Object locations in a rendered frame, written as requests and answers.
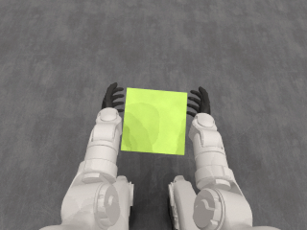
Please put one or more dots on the carton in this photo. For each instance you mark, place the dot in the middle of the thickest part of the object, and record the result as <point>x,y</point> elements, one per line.
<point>154,121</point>

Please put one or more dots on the right robot shin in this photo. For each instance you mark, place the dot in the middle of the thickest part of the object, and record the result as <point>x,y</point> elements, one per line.
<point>174,210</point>

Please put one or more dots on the left robot upper arm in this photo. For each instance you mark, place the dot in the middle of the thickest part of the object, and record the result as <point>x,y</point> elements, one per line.
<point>93,206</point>

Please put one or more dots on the right robot hand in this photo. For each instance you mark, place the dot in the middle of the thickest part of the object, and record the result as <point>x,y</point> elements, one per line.
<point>204,103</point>

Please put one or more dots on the right robot upper arm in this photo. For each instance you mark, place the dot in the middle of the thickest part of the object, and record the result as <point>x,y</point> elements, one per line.
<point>217,209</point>

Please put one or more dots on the left robot thigh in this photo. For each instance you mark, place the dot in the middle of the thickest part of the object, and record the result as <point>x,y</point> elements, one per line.
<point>125,196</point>

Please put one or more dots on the left robot hand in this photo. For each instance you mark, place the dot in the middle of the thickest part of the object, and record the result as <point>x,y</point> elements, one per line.
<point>109,97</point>

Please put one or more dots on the left robot forearm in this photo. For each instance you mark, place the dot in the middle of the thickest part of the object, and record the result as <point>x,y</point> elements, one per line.
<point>99,164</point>

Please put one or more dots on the right robot forearm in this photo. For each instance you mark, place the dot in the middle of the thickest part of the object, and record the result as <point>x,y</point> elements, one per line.
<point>211,166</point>

